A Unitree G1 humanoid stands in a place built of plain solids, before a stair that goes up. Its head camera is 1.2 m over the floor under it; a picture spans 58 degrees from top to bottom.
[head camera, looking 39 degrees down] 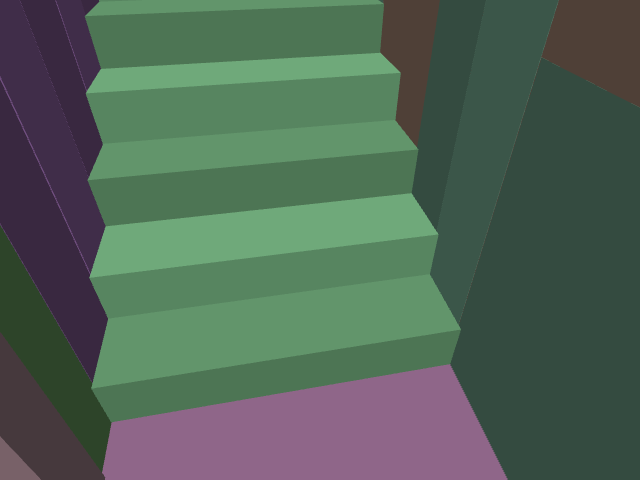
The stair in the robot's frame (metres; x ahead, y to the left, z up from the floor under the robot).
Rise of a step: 0.17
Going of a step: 0.24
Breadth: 1.05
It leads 11 degrees to the left of straight ahead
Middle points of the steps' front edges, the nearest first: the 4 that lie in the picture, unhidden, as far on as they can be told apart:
0.74 0.09 0.18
0.98 0.14 0.35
1.22 0.18 0.52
1.46 0.23 0.70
